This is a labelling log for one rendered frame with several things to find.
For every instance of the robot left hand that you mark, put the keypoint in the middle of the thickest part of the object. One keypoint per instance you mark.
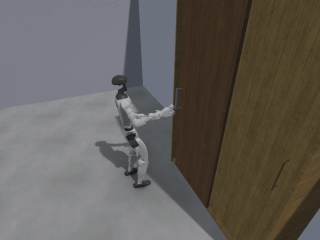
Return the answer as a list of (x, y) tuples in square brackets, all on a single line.
[(141, 116)]

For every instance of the robot right forearm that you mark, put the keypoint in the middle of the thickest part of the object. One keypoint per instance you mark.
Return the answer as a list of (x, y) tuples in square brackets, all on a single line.
[(150, 117)]

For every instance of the wardrobe door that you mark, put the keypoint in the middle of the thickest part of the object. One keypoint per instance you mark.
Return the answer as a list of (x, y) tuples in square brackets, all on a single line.
[(274, 114), (213, 33)]

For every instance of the handle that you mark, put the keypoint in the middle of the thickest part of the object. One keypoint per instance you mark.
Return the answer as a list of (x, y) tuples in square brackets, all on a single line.
[(177, 98), (276, 174)]

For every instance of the right robot upper arm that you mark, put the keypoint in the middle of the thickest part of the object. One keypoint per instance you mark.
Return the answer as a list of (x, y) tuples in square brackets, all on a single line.
[(126, 106)]

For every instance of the robot right shin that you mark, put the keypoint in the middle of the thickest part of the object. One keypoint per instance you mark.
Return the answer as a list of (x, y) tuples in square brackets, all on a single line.
[(141, 171)]

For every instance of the robot right hand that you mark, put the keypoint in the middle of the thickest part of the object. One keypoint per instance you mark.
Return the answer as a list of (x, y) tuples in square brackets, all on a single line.
[(165, 113)]

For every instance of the robot right thigh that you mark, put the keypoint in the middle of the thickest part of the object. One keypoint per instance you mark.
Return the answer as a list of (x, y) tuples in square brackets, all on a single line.
[(137, 143)]

